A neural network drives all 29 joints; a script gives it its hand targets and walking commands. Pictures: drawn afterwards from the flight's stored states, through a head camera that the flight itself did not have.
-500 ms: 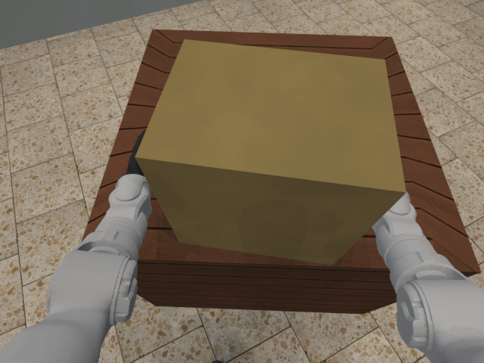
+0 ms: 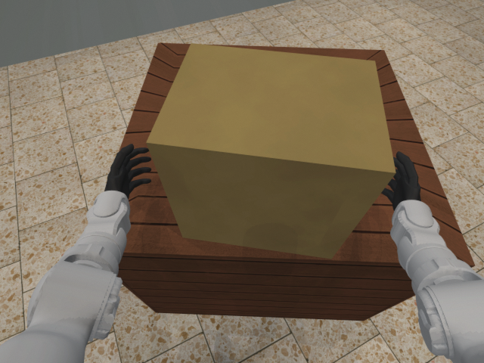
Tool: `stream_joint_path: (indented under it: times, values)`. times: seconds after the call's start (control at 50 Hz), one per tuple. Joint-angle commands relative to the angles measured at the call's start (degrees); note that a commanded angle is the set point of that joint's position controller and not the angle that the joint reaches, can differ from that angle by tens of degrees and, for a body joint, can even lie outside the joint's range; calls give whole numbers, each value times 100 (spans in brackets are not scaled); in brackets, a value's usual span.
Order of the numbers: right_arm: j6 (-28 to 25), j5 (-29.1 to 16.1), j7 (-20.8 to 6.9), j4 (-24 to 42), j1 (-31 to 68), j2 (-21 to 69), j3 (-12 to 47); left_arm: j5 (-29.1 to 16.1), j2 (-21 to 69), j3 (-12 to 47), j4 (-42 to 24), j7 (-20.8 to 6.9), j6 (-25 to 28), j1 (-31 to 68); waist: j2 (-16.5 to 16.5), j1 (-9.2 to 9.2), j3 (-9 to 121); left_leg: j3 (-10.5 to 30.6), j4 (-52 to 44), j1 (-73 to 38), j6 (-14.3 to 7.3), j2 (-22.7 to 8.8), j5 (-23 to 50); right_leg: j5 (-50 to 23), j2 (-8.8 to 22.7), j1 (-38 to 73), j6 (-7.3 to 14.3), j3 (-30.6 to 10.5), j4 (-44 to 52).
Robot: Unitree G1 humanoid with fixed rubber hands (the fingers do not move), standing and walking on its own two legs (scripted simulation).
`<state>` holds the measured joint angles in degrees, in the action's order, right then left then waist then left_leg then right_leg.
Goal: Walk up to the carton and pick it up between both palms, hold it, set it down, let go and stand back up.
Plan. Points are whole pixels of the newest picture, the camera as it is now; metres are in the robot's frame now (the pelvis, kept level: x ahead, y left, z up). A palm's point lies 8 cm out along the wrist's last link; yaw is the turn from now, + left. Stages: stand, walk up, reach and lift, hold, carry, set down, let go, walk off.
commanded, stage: set down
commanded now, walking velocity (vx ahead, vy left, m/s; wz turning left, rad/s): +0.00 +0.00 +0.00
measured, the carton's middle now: (267, 160) +0.47 -0.01 +0.03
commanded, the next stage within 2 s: none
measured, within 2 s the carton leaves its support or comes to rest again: neither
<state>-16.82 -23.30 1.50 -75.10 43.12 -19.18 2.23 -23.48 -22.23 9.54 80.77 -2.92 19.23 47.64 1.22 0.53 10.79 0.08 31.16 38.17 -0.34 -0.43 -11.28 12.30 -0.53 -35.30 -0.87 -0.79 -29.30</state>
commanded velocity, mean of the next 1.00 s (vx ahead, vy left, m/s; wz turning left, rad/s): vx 0.00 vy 0.00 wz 0.00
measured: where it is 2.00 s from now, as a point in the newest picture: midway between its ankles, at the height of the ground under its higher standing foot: outside the picture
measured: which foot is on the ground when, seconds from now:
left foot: down 0.00-1.00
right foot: down 0.00-1.00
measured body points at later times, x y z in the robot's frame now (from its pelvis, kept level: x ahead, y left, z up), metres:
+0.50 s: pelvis -0.01 +0.00 +0.00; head +0.05 +0.02 +0.45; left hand +0.35 +0.27 +0.01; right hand +0.34 -0.26 +0.01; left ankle +0.02 +0.11 -0.73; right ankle +0.00 -0.13 -0.73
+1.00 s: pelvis -0.02 +0.00 +0.00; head +0.00 +0.02 +0.45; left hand +0.29 +0.28 +0.00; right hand +0.27 -0.24 +0.00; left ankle +0.02 +0.11 -0.73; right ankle +0.00 -0.13 -0.73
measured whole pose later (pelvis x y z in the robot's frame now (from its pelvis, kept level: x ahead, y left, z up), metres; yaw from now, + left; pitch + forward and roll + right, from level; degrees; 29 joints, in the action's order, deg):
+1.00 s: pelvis -0.02 +0.00 +0.00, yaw +0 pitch +8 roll -1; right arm -10.8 -26.1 2.5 -41.2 8.9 -17.4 3.9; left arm -26.3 -26.0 6.8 49.2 -5.1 15.8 14.3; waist 1.2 0.5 7.0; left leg 0.1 31.2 27.7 -0.3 -0.4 -11.3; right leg 12.2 -0.5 -24.7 -0.9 -0.8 -29.0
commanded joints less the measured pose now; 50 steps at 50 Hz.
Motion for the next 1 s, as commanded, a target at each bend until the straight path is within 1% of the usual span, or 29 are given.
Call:
stream_joint_path:
  times: [0.0,0.04,0.1,0.14,0.18,0.3,0.32,0.4,0.42,0.44,0.46,0.5,0.52,0.54,0.56,0.58,0.6,0.62,0.64,0.68,0.7,0.74,0.8,0.82,0.88,0.9,0.92,0.94,0.98]
  values:
    - [-389,-473,-64,1484,1704,-1469,411,-38,-1424,-121,-1613,-121,367,2086,-588,299,3587,51,593,-2796,554,98,2742,-2105,-268,341,-57,516,38]
    - [-356,-500,-81,1702,1701,-1478,360,-120,-1423,-49,-1704,-124,358,2037,-583,286,3391,54,531,-2743,539,106,2412,-1828,-251,350,-48,525,58]
    - [-336,-547,-92,2218,1586,-1465,371,-248,-1513,-66,-1855,-130,373,1866,-445,203,3350,33,467,-2683,489,132,2098,-1640,-233,463,-73,517,83]
    - [-345,-613,-79,2626,1335,-1418,420,-275,-1565,-123,-2015,-148,366,1566,-358,148,3472,26,449,-2748,466,160,2156,-1806,-226,738,-97,482,86]
    - [-344,-636,-52,2957,1081,-1409,421,-267,-1629,-193,-2326,-159,340,1324,-378,113,3480,24,457,-2829,467,184,2276,-1957,-241,896,-110,459,72]
    - [-266,-617,59,3424,127,-1365,391,-97,-1679,-543,-2755,-238,154,410,-293,4,3105,-33,310,-3100,446,203,2399,-2127,-244,1449,-108,365,234]
    - [-240,-576,81,3475,136,-1364,350,-82,-1710,-590,-2856,-251,142,445,-300,6,3089,-38,290,-3113,444,200,2391,-2082,-242,1445,-105,375,244]
    - [-229,-560,143,3761,-575,-1301,271,17,-1755,-796,-3432,-268,46,-198,-387,-46,2891,-60,204,-3415,477,191,2525,-2101,-259,1693,-88,334,359]
    - [-241,-556,161,3916,-761,-1306,230,40,-1752,-867,-3623,-281,16,-406,-327,-56,2876,-67,173,-3503,481,189,2612,-2149,-295,1768,-92,340,386]
    - [-184,-493,170,3874,-616,-1296,152,11,-1837,-864,-3561,-283,7,-210,-355,-24,2699,-53,141,-3404,470,180,2398,-1886,-268,1639,-85,322,420]
    - [-178,-522,172,3990,-867,-1247,166,21,-1804,-893,-3770,-284,-8,-472,-418,-67,2578,-55,104,-3488,486,162,2412,-1882,-263,1705,-61,319,445]
    - [-145,-487,173,4217,-1013,-1196,83,3,-1815,-910,-4009,-288,-34,-666,-438,-48,2404,-41,42,-3544,481,141,2249,-1639,-271,1670,-41,302,505]
    - [-101,-449,169,4247,-940,-1184,34,-67,-1862,-880,-3924,-284,-28,-567,-426,-44,2210,-39,0,-3448,467,123,1993,-1342,-265,1567,-31,300,529]
    - [-56,-443,160,4287,-1122,-1147,42,-85,-1804,-863,-3956,-280,-53,-794,-402,-42,1999,-25,-63,-3470,452,105,1780,-1113,-254,1556,-18,291,580]
    - [3,-419,142,4450,-864,-1125,-17,-146,-1813,-845,-3932,-264,-63,-573,-374,-97,1901,-42,-138,-3341,430,97,1465,-727,-250,1436,-11,286,599]
    - [46,-390,141,4562,-1021,-1081,-56,-219,-1797,-799,-4058,-254,-58,-737,-328,-67,1726,-35,-174,-3359,417,72,1303,-580,-235,1464,-1,272,629]
    - [106,-328,133,4660,-781,-1098,-145,-314,-1798,-727,-4024,-234,-50,-494,-351,-63,1736,-36,-220,-3230,399,56,1014,-281,-219,1359,14,271,610]
    - [132,-312,128,4771,-1083,-1042,-153,-345,-1741,-683,-4170,-229,-46,-802,-308,-33,1619,-28,-253,-3332,385,37,949,-256,-209,1415,24,265,645]
    - [201,-268,125,4819,-905,-1002,-166,-417,-1790,-632,-4009,-223,-50,-626,-261,-32,1485,-33,-302,-3178,359,31,580,93,-167,1313,10,238,655]
    - [286,-253,116,4864,-1142,-914,-181,-478,-1753,-539,-4005,-206,-43,-822,-292,-36,1244,-13,-395,-3200,345,-8,307,314,-129,1311,35,220,668]
    - [313,-211,120,4928,-1018,-904,-229,-502,-1773,-488,-3982,-194,-51,-682,-300,-27,1254,0,-426,-3159,333,-21,135,463,-122,1260,39,217,654]
    - [350,-167,123,4968,-1228,-853,-211,-497,-1746,-457,-3953,-197,-63,-931,-245,-45,1096,29,-465,-3195,312,-47,11,519,-110,1275,54,193,673]
    - [385,-85,152,4945,-1562,-839,-221,-449,-1741,-489,-3879,-239,-112,-1225,-192,-18,943,33,-516,-3312,311,-61,18,499,-108,1373,54,177,715]
    - [368,-68,161,5048,-1769,-813,-185,-396,-1726,-572,-3998,-247,-131,-1473,-217,-77,981,27,-523,-3406,313,-51,142,424,-107,1457,65,173,741]
    - [326,5,204,5087,-2115,-775,-183,-268,-1764,-690,-4172,-271,-149,-1770,-264,-54,979,27,-515,-3495,340,-40,354,232,-116,1596,79,166,756]
    - [284,-11,212,5175,-2408,-738,-155,-209,-1741,-759,-4347,-278,-144,-2056,-292,-67,1029,38,-514,-3628,361,-40,537,49,-132,1700,86,166,772]
    - [275,23,218,5253,-2257,-758,-188,-195,-1762,-817,-4421,-270,-154,-1947,-303,-102,1065,30,-511,-3571,370,-34,583,78,-146,1679,94,164,759]
    - [252,40,221,5259,-2610,-744,-192,-163,-1700,-836,-4506,-281,-163,-2330,-284,-81,1003,58,-533,-3659,378,-41,680,-63,-152,1791,102,162,782]
    - [176,68,232,5501,-2875,-677,-161,-97,-1707,-969,-4878,-278,-137,-2642,-328,-124,1004,21,-520,-3670,398,-13,897,-202,-172,1935,113,145,798]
